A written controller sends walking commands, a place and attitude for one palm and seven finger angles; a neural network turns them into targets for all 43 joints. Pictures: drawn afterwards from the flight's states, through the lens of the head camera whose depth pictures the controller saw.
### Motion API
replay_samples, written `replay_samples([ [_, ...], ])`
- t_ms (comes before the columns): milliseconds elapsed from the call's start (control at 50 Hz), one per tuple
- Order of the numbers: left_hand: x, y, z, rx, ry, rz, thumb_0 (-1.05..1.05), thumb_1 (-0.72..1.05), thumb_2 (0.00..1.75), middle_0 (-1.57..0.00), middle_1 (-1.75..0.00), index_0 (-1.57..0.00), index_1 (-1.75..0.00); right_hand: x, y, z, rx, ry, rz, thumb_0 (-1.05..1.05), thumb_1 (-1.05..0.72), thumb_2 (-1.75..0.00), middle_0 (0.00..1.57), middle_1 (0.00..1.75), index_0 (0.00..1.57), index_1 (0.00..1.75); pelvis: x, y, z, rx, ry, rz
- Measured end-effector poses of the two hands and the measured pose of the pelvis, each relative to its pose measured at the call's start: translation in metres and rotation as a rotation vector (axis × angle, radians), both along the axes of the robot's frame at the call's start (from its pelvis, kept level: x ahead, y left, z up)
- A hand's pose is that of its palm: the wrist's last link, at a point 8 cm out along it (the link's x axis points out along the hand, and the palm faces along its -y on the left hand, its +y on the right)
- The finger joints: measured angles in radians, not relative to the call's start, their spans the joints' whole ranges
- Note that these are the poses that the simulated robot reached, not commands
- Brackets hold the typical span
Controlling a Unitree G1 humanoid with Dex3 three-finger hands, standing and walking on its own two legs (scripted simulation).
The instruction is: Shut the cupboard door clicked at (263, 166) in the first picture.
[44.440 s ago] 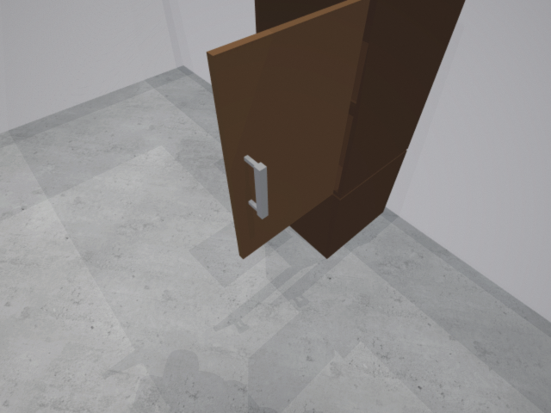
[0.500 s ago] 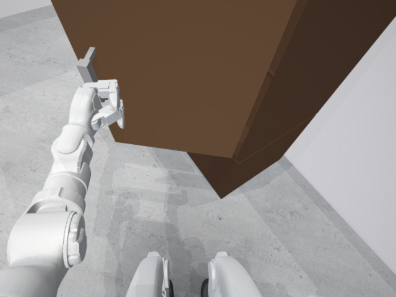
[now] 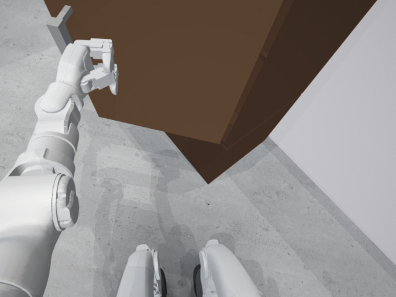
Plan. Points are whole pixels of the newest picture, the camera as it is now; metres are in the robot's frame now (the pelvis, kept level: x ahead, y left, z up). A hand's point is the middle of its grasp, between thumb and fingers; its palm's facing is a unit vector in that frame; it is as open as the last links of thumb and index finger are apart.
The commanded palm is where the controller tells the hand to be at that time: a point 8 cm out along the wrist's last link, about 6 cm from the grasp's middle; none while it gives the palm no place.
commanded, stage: push the door shut along its arc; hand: left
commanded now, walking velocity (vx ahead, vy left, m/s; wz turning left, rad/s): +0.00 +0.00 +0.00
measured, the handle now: (76, 51) +0.59 +0.19 +0.07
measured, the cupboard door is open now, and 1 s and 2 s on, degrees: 40 26 26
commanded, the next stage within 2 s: pull the fist back off the door in 0.60 s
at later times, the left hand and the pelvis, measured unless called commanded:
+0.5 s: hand (128, 59) +0.56 +0.09 +0.08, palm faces -0.38 -0.93 -0.02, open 3.2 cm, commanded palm +0.58 +0.10 +0.08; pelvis +0.00 -0.01 -0.01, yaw +0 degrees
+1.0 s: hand (148, 52) +0.59 +0.05 +0.07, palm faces +0.07 -1.00 -0.05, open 3.1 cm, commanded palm +0.56 +0.09 +0.08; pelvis +0.01 -0.02 -0.01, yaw +0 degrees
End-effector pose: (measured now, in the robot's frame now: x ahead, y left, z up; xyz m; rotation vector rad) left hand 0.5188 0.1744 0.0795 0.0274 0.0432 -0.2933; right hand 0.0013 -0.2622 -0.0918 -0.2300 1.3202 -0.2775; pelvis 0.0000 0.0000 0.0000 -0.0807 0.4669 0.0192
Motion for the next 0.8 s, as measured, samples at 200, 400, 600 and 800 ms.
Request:
replay_samples([
  [200, 0.026, -0.024, 0.003, -0.007, 0.006, -0.042, 0.02, 0.90, 0.91, -1.30, -1.50, -1.30, -1.50, -0.012, 0.001, -0.001, -0.002, 0.033, -0.033, 0.00, -0.90, -0.90, 0.20, 0.30, 0.20, 0.30, 0.005, -0.001, -0.004, 0.001, 0.028, -0.012],
  [400, 0.035, -0.026, 0.005, 0.013, 0.027, -0.070, 0.01, 0.90, 0.92, -1.30, -1.50, -1.30, -1.50, -0.018, -0.003, -0.004, -0.003, 0.066, -0.042, 0.00, -0.90, -0.90, 0.20, 0.30, 0.20, 0.30, 0.006, -0.007, -0.006, 0.002, 0.035, -0.010],
  [600, 0.047, -0.037, 0.008, 0.012, 0.040, -0.104, 0.03, 0.96, 0.97, -1.30, -1.50, -1.30, -1.50, -0.016, -0.017, -0.008, -0.049, 0.061, -0.009, 0.00, -0.90, -0.90, 0.20, 0.30, 0.20, 0.30, 0.002, -0.013, -0.015, -0.006, 0.058, 0.002],
  [800, 0.063, -0.050, 0.002, -0.115, 0.046, 0.109, 0.04, 0.93, 0.96, -1.30, -1.50, -1.30, -1.50, -0.024, -0.015, -0.015, -0.037, 0.073, 0.013, 0.00, -0.91, -0.90, 0.20, 0.30, 0.20, 0.30, -0.001, -0.015, -0.025, -0.007, 0.094, -0.004],
])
